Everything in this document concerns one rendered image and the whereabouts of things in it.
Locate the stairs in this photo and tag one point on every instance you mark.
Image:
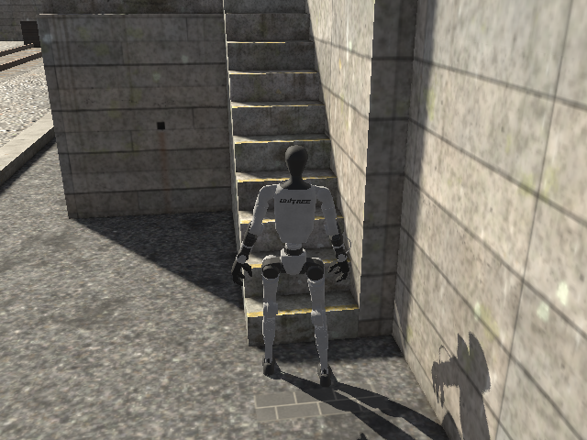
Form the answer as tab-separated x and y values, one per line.
273	103

